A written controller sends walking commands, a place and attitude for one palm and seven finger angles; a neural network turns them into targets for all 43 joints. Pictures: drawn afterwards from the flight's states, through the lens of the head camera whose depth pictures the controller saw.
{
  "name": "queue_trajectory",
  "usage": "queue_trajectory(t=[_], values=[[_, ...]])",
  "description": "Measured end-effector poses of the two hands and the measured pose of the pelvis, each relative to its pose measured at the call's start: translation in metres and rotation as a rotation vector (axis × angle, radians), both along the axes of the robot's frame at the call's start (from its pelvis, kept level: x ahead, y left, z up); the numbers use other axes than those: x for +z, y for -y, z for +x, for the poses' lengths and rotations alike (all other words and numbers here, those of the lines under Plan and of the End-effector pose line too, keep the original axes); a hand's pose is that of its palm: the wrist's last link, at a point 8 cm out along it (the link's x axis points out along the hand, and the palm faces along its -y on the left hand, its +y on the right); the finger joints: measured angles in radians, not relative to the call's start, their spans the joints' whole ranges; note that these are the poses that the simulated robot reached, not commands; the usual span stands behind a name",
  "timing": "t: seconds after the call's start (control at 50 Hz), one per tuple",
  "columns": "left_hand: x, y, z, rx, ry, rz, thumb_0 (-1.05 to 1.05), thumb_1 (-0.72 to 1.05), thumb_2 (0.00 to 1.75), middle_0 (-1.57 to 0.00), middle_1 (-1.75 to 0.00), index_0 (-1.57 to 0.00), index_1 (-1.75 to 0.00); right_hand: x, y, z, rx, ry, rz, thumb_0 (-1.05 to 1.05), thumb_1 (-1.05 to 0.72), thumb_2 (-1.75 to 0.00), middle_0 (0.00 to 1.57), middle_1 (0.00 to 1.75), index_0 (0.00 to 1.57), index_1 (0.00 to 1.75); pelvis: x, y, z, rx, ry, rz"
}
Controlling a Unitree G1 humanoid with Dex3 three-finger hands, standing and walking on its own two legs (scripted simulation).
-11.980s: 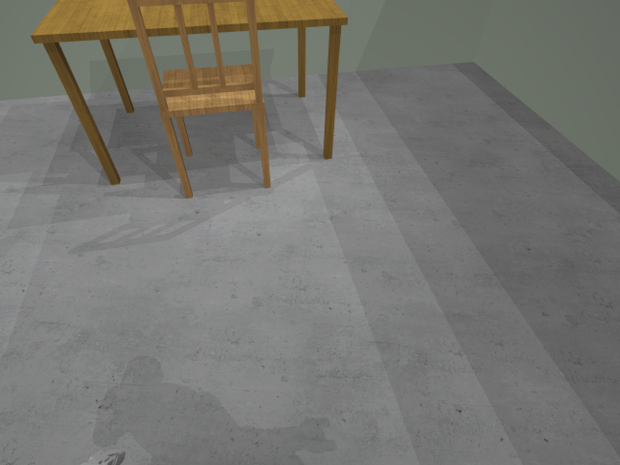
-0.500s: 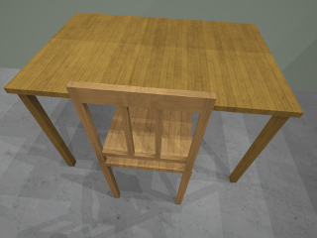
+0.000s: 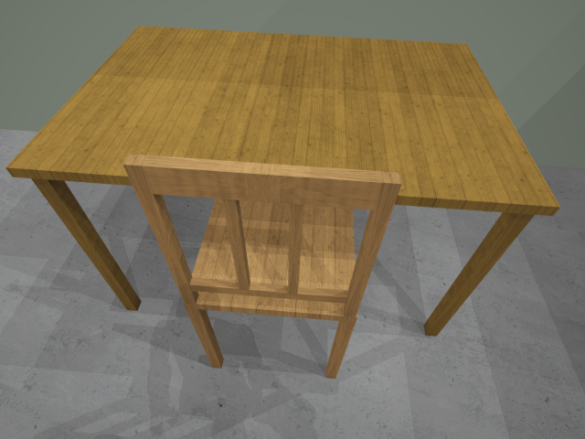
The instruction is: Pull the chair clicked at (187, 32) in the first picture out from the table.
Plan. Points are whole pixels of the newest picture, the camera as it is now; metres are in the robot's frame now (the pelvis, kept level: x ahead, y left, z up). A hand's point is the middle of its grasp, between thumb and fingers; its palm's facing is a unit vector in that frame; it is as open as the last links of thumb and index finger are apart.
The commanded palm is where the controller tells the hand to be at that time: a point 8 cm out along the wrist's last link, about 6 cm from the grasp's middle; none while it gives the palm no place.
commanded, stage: raise the hand toward the chair's back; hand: left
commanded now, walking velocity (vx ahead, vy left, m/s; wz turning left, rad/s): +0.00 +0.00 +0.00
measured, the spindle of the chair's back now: (238, 247) +0.46 +0.14 -0.08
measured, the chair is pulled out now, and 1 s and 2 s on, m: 0.00 0.00 0.00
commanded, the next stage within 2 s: none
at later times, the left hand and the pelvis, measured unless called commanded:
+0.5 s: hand out of the picture +0.13 +0.16 -0.09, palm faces +0.01 -1.00 +0.04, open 9.4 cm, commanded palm +0.12 +0.22 -0.06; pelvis -0.04 -0.04 -0.08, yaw +1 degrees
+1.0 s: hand (165, 397) +0.18 +0.19 -0.04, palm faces +0.09 -0.99 -0.07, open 13.8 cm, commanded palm +0.15 +0.23 -0.05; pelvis -0.03 -0.03 -0.09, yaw +1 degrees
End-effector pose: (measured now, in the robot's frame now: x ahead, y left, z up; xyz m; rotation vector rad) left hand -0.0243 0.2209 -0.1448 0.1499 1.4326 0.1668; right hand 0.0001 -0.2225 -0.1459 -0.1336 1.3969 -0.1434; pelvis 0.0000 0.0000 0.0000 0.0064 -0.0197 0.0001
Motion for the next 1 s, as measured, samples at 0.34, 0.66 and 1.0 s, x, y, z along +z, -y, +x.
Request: queue_trajectory(t=[0.34, 0.66, 1.0], values=[[0.146, 0.008, 0.208, -0.11, 1.38, -0.057, 0.01, 0.77, 0.84, -0.18, -0.27, -0.18, -0.28, 0.036, 0.056, 0.107, 0.084, 0.697, -0.129, 0.01, -0.91, -0.9, 0.2, 0.3, 0.2, 0.3, -0.037, 0.022, -0.03, 0.014, -0.137, -0.006], [0.098, 0.001, 0.117, -0.123, 1.516, 0.003, 0.01, 0.4, 0.69, -0.15, -0.22, -0.14, -0.22, 0.011, 0.043, 0.192, 0.294, 0.916, -0.119, 0.01, -0.91, -0.9, 0.19, 0.3, 0.2, 0.3, -0.108, 0.048, -0.047, 0.057, -0.25, -0.081], [0.11, -0.016, 0.178, -0.135, 1.363, -0.033, 0.0, 0.01, 0.52, -0.11, -0.15, -0.11, -0.16, -0.026, 0.042, 0.105, 0.062, 0.591, -0.101, 0.01, -0.91, -0.9, 0.2, 0.3, 0.2, 0.3, -0.085, 0.026, -0.029, 0.018, -0.288, -0.057]])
